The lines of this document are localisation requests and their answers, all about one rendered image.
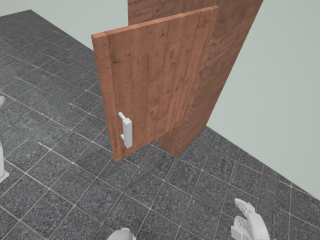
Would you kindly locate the cupboard door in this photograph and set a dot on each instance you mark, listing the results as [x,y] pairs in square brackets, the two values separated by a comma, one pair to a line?
[148,72]

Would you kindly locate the robot right hand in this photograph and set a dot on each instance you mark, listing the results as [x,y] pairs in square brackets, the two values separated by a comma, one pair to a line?
[251,229]

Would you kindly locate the handle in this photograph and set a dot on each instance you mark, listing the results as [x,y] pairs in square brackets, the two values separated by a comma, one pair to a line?
[127,131]

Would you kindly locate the left robot thigh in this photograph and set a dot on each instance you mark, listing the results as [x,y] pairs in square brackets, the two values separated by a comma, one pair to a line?
[122,235]

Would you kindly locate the robot left hand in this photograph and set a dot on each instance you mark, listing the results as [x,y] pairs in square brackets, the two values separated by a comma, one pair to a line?
[3,174]

